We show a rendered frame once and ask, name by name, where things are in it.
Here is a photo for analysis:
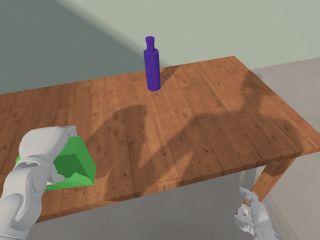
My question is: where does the robot left hand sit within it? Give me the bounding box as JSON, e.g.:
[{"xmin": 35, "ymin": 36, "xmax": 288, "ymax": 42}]
[{"xmin": 19, "ymin": 125, "xmax": 78, "ymax": 185}]

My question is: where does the robot right hand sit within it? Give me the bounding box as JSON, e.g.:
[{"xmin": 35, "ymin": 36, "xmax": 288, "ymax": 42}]
[{"xmin": 234, "ymin": 187, "xmax": 273, "ymax": 235}]

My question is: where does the sponge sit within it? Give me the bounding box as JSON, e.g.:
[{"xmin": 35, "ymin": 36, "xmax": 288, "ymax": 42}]
[{"xmin": 15, "ymin": 136, "xmax": 97, "ymax": 191}]

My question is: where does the table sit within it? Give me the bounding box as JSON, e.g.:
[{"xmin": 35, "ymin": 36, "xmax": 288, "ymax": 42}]
[{"xmin": 0, "ymin": 56, "xmax": 320, "ymax": 224}]

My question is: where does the right robot forearm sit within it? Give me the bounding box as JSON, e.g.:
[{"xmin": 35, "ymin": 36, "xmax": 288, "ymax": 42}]
[{"xmin": 253, "ymin": 227, "xmax": 280, "ymax": 240}]

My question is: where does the left robot forearm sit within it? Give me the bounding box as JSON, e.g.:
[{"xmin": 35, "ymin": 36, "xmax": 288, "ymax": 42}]
[{"xmin": 0, "ymin": 157, "xmax": 52, "ymax": 240}]

